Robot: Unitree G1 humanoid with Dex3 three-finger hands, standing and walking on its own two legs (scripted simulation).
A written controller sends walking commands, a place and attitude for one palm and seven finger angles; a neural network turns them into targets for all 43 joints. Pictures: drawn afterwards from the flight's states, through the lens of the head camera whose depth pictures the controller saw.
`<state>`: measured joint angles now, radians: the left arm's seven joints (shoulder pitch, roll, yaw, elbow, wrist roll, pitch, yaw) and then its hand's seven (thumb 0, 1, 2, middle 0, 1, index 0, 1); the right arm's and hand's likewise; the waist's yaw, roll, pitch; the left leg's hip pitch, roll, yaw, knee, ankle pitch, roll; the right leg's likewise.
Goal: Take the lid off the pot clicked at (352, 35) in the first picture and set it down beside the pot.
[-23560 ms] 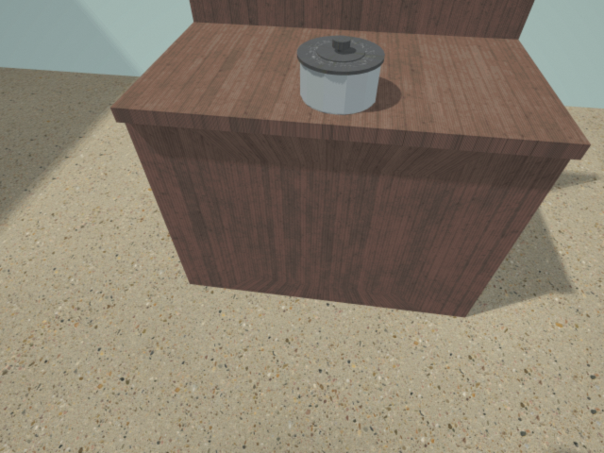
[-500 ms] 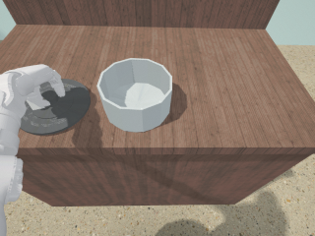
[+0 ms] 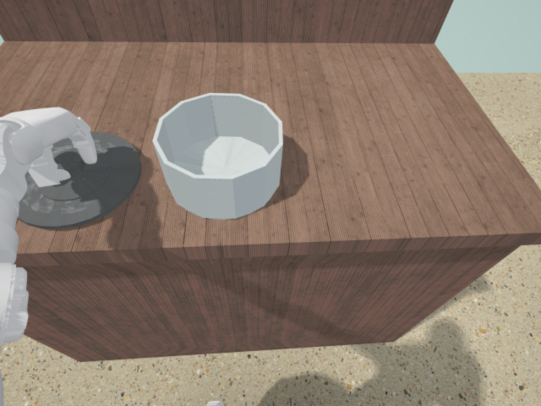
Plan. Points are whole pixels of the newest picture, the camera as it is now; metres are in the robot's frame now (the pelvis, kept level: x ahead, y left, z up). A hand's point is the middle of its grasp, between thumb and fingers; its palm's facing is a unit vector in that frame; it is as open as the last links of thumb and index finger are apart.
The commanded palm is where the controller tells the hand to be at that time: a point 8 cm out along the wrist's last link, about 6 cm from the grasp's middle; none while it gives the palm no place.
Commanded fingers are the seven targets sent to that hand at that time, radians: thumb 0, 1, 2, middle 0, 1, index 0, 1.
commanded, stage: open the fingers wide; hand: left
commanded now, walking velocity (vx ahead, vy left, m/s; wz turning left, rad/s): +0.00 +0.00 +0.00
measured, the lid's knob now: (68, 164) +0.47 +0.30 +0.08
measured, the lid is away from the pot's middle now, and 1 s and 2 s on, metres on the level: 0.24 0.24 0.24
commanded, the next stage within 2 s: raise the empty hand in 1.02 s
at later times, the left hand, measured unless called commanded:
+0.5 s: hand (52, 169) +0.43 +0.30 +0.11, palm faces -0.40 -0.09 -0.91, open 7.8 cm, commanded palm +0.45 +0.30 +0.16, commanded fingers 0.00 0.09 0.89 -0.58 -0.77 -0.54 -0.76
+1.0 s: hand (57, 169) +0.44 +0.30 +0.10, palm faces -0.38 -0.08 -0.92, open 10.9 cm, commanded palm +0.44 +0.30 +0.16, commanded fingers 0.00 -0.12 0.86 -0.45 -0.66 -0.45 -0.66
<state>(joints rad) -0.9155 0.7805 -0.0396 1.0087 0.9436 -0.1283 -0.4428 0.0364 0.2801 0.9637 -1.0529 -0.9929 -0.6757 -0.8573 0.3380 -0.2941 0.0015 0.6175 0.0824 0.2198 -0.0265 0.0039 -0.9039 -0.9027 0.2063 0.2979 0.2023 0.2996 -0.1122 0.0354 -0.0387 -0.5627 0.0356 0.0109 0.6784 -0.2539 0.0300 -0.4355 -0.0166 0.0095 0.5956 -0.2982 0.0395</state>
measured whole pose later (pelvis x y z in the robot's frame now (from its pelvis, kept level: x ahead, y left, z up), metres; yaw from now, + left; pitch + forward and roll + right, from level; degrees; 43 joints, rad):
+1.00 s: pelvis +0.02 +0.00 +0.01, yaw +1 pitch +7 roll -2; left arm -0.75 0.75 -0.01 0.81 0.90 -0.13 -0.38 0.00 -0.09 0.85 -0.54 -0.76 -0.46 -0.69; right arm 0.27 -0.29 -0.01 0.61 0.08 0.27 -0.01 0.00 -0.90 -0.90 0.21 0.30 0.20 0.30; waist -0.08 0.04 -0.02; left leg -0.49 0.02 0.00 0.62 -0.25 0.03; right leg -0.35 -0.03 0.00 0.52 -0.29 0.04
